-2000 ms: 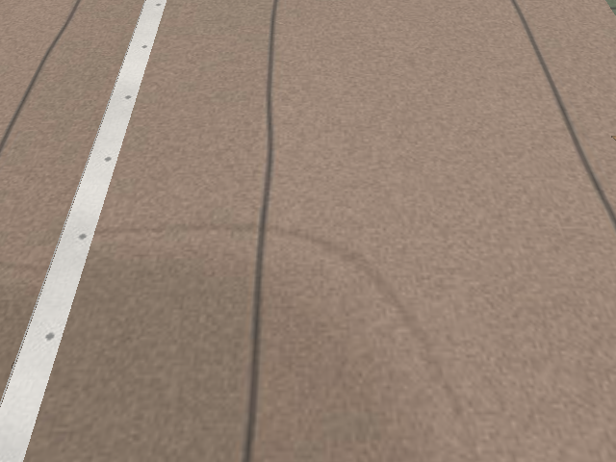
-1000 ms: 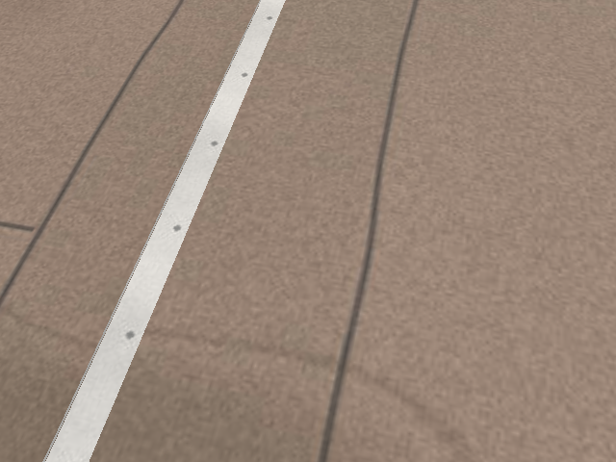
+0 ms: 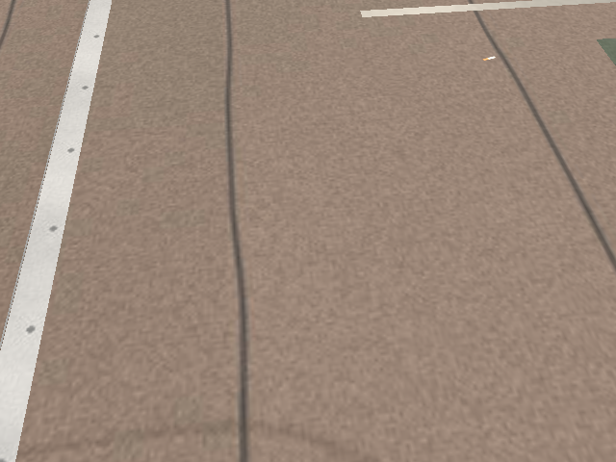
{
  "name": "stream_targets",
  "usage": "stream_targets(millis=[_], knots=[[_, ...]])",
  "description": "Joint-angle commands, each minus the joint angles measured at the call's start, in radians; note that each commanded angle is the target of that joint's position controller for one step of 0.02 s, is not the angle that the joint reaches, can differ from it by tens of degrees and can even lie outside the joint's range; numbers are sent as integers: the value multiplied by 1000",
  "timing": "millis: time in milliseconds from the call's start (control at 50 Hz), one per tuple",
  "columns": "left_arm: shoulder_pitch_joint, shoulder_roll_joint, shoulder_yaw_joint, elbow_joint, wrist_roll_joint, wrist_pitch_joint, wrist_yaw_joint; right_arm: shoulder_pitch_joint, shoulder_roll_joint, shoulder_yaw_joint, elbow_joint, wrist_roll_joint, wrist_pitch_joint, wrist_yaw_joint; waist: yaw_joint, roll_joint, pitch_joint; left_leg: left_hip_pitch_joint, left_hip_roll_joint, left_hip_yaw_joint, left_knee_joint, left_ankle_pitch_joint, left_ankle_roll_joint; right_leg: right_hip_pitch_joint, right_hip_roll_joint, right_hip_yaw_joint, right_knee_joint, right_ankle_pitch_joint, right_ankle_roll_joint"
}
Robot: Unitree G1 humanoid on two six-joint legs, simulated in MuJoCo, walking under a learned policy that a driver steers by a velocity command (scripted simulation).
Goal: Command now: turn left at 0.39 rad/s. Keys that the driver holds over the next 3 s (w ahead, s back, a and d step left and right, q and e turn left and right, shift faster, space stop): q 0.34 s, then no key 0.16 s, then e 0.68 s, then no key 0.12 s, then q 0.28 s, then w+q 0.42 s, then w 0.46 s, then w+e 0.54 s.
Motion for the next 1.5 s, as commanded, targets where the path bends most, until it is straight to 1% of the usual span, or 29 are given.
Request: stream_targets(millis=[20, 100, 120, 140, 160, 180, 260, 500, 580, 620, 660, 700, 780, 840, 880, 920, 940, 980, 1060, 1140, 1180, 1200, 1220, 1240, 1260, 1300, 1380, 1420, 1500], knots=[[-11, 201, 64, -45, -5, -2, 7, -38, -81, -16, -91, 0, -11, 10, 39, -137, -97, -47, 9, 24, -45, 3, 19, 140, -322, 213, -121, 474, -217], [-44, 213, 73, -31, -33, 6, 10, 40, -83, -24, -80, -1, -8, 34, -21, -138, -122, 120, -33, 82, -331, 217, 92, 94, -291, 124, -13, 408, -131], [5, 190, 71, -8, -37, 6, 7, 56, -119, -36, -79, -10, -10, 30, -19, -63, -113, 204, -26, 15, -449, 376, 134, 20, -236, 63, 89, 248, -52], [10, 132, 56, -30, 7, 0, 0, 76, -244, -68, -95, -11, -14, 11, 11, 226, -121, 361, 204, -311, -487, 761, 234, -231, -110, -52, 372, -97, 63], [-116, 133, 53, -84, 11, -5, 8, 81, -271, -66, -118, -44, -34, 22, -49, 269, -114, 311, 356, -532, -522, 874, 436, -391, 34, 61, 583, -446, 101], [-119, 167, 65, -79, -2, -4, 10, 59, -239, -56, -128, -54, -59, 30, -46, 128, -124, 308, 326, -477, -534, 810, 450, -417, 6, 154, 697, -432, 96], [-35, 186, 81, -25, -8, -3, 20, -58, -159, -31, -144, -4, -72, 10, 25, 90, -99, 294, 170, -306, -520, 714, 313, -399, -19, 185, 680, -156, 110], [-18, 162, 65, -12, -22, -27, 7, -64, -161, -20, -146, -30, -47, -1, -17, 134, -82, 223, 128, -339, -522, 494, 322, -226, -21, 173, 313, -88, 146], [35, 132, 47, 18, -20, -40, -11, -111, -82, 18, -115, -39, -50, 10, 5, 116, -101, 170, 119, -302, -491, 521, 301, -38, -39, 145, 104, -24, 122], [52, 141, 40, 25, -10, -49, -19, -84, -77, 24, -82, -37, -59, 15, 28, 67, -83, 137, 78, -270, -475, 465, 239, 83, -35, 154, -113, 213, 90], [26, 283, 65, 6, -14, -47, -12, -2, -113, 10, -71, -61, -76, 15, -59, -110, -102, 113, -52, -159, -395, 289, 154, 113, -142, 286, -28, 525, 1], [15, 240, 60, 5, -27, -44, -22, -82, -121, 5, -75, -51, -71, -4, -11, -159, -86, 166, -94, -76, -345, 238, 101, -4, -156, 368, -88, 318, -70], [26, 235, 59, 1, -29, -48, -16, -81, -94, -8, -88, -35, -44, -20, -4, -196, -86, 150, -98, -50, -300, 224, 110, -34, -158, 449, -82, 284, -86], [12, 227, 60, -23, -37, -33, -2, -50, -90, -21, -86, -31, -49, -13, -5, -121, -103, 192, -63, -63, -347, 270, 135, -91, -109, 428, -14, 246, -61], [3, 200, 54, -44, -40, -24, 1, -23, -130, -38, -83, -33, -49, -10, -1, 30, -88, 251, 58, -181, -453, 366, 206, -209, -8, 309, 140, 127, 8], [32, 191, 56, -54, -30, -15, -6, -40, -144, -39, -100, -47, -56, -13, 3, 193, -92, 284, 324, -389, -533, 634, 377, -334, 28, 189, 466, -322, 68], [31, 224, 71, -54, -33, -11, -11, -50, -126, -29, -115, -50, -63, -17, 4, 121, -82, 267, 368, -398, -535, 738, 423, -369, 2, 210, 644, -387, 81], [46, 189, 67, -47, -42, 5, -18, -117, -132, -31, -123, -30, -70, -20, 38, 49, -45, 263, 292, -243, -524, 711, 357, -392, -46, 209, 628, -288, 96], [-13, 141, 40, -89, -42, 7, -44, -82, -170, -45, -104, -26, -51, -24, -11, 112, -84, 303, 212, -60, -499, 775, 315, -279, -46, 104, 403, -167, 121], [27, 172, 54, -106, -44, 17, -65, -76, -198, -55, -95, -1, -42, -13, 7, 138, -120, 291, 231, -3, -416, 739, 271, -117, -3, 24, 146, -47, 80], [117, 217, 80, -87, -35, 26, -49, -24, -156, -46, -68, 6, -57, 0, 45, 55, -141, 163, 173, 88, -234, 565, 166, 102, 22, 60, -58, 182, 12], [161, 332, 109, -102, -34, 25, -28, -10, -102, -27, -88, -42, -63, 6, 39, -194, -158, -109, 73, 154, 40, 147, 64, 302, -196, 376, -89, 567, -83], [154, 371, 103, -128, 5, 5, -32, -78, -80, -16, -139, -53, -65, 2, 61, -277, -215, -269, -53, 44, 264, -255, 16, 265, -428, 661, -92, 756, -318], [155, 309, 87, -125, 14, -18, -41, -119, -131, -32, -135, -27, -57, -4, 100, -134, -232, -268, -19, -53, 363, -229, 18, 221, -400, 592, -123, 625, -341], [106, 273, 74, -117, 7, -33, -40, -119, -135, -35, -131, -9, -50, -8, 64, -130, -162, -269, 3, -59, 359, -140, 32, 159, -332, 485, -132, 505, -278], [19, 218, 56, -114, -17, -38, -29, -87, -142, -43, -96, -25, -37, -27, 24, -112, -108, -235, 19, -63, 287, 3, 26, 86, -241, 389, -145, 377, -192], [-14, 110, 10, -82, 8, -48, -14, -9, -76, -22, -47, -16, -34, -15, -8, -136, -143, -58, 25, -51, 116, 147, 0, 40, -176, 237, -163, 378, -171], [-1, 122, 11, -53, 14, -49, -11, -52, -50, -4, -53, -17, -35, -7, 22, -146, -116, 8, 33, -44, -42, 152, 1, 30, -175, 222, -177, 279, -166], [14, 214, 39, -22, 5, -33, -8, -87, -118, -15, -81, -4, -36, -3, 53, -143, -50, -10, 13, -17, -120, 68, 15, 40, -243, 297, -178, 167, -204]])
